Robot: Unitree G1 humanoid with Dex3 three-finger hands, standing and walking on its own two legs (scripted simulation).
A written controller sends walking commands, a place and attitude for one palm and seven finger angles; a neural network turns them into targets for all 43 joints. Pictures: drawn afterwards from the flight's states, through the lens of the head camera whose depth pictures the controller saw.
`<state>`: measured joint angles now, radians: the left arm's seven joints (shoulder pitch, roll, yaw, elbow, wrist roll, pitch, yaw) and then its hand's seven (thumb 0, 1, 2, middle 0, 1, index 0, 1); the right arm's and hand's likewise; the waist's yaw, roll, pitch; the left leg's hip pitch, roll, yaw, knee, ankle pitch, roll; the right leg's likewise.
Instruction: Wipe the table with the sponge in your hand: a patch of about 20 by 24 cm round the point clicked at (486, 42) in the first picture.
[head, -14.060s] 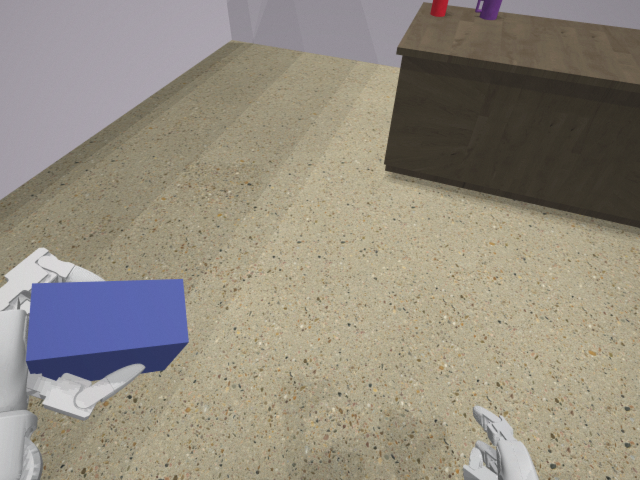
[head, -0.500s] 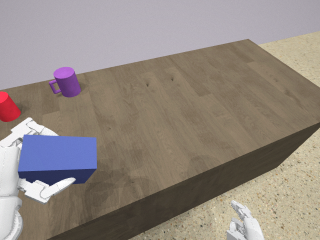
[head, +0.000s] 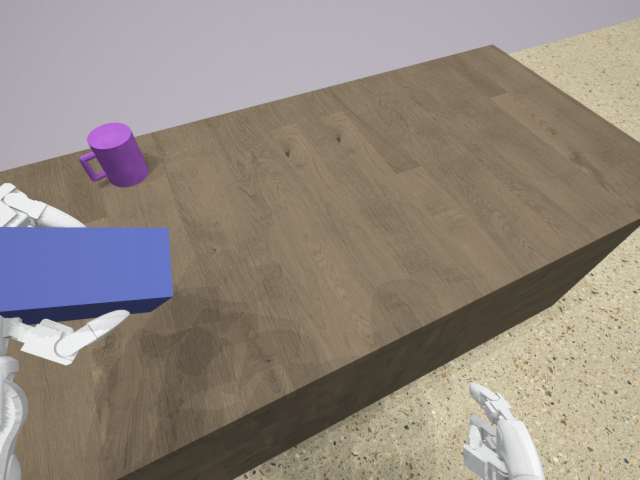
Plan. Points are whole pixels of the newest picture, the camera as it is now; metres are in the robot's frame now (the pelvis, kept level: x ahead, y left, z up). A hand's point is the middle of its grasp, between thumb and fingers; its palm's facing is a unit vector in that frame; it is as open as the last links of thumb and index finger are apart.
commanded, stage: come to a stop and stand still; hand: left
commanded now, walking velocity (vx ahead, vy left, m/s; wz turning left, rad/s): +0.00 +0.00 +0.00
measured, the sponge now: (113, 277) +0.26 +0.22 +0.16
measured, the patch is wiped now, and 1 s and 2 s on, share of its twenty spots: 0.00 0.00 0.00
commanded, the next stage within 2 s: look again from close up in 0.70 s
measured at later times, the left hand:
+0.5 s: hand out of the picture +0.20 +0.30 +0.16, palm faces +0.38 -0.84 -0.38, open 10.4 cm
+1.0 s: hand out of the picture +0.20 +0.29 +0.16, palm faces +0.35 -0.83 -0.43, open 10.4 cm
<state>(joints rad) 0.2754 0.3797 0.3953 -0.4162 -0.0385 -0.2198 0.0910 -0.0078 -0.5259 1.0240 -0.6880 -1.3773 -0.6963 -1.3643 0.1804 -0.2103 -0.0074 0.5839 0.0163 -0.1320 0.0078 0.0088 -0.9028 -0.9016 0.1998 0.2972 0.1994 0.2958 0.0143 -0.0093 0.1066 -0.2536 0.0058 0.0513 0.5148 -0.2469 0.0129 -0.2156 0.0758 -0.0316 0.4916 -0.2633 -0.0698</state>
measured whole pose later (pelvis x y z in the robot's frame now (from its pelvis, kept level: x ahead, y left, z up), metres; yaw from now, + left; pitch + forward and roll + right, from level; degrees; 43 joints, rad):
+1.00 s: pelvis -0.01 +0.04 +0.01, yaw +2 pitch +0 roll -1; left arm 0.44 0.39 0.35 -0.45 -0.03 -0.23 0.07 -0.01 -0.53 1.02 -0.69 -1.37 -0.70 -1.36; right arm 0.22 -0.21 0.02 0.59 0.00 -0.15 -0.04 0.01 -0.90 -0.90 0.20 0.30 0.20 0.30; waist 0.01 -0.01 0.05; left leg -0.25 -0.04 0.04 0.43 -0.18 0.07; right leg -0.19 0.03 -0.05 0.37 -0.19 -0.02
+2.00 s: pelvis +0.00 -0.04 +0.00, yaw +1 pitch +1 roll -1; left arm 0.48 0.39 0.35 -0.49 -0.09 -0.13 0.06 -0.01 -0.53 1.02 -0.69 -1.37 -0.70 -1.36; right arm 0.23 -0.22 -0.01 0.59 0.02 -0.10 -0.05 0.01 -0.90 -0.90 0.20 0.30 0.20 0.30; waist -0.01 -0.01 0.01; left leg -0.30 0.07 0.00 0.55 -0.25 -0.02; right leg -0.22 0.14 -0.08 0.43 -0.23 -0.13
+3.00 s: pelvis -0.06 +0.00 +0.00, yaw +2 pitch -3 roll -1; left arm 0.39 0.38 0.33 -0.39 0.00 -0.26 0.07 -0.01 -0.53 1.02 -0.70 -1.37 -0.71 -1.35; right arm 0.23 -0.17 0.03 0.58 0.00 -0.17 -0.02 0.01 -0.90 -0.90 0.20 0.30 0.20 0.30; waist 0.04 -0.04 0.03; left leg -0.18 -0.08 0.01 0.46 -0.23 0.08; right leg -0.26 0.03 -0.04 0.42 -0.14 -0.02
